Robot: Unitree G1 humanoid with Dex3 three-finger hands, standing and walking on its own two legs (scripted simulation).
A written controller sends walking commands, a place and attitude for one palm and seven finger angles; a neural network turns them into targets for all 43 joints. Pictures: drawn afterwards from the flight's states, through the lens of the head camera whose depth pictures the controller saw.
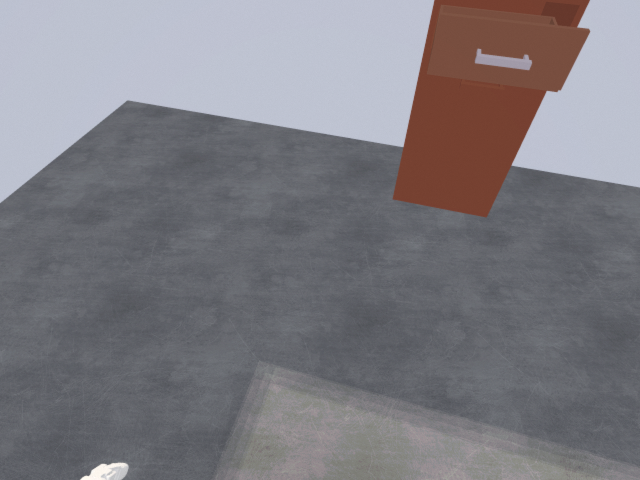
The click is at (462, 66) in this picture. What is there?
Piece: drawer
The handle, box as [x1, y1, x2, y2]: [475, 49, 531, 69]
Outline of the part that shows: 475,58 475,62 523,69 528,69 531,64 531,60 529,60 527,55 524,54 522,59 481,54 480,49 477,49 477,54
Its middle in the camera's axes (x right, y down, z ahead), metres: +0.51 -0.50 +1.08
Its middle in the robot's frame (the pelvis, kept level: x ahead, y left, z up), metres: +1.18 -0.45 +0.02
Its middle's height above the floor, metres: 0.79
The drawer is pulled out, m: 0.20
